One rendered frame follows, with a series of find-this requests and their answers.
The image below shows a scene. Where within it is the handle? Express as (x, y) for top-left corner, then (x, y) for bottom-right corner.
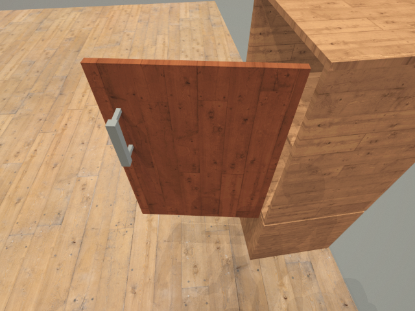
(105, 108), (134, 167)

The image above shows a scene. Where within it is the cupboard door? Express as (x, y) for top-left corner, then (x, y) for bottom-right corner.
(81, 58), (311, 218)

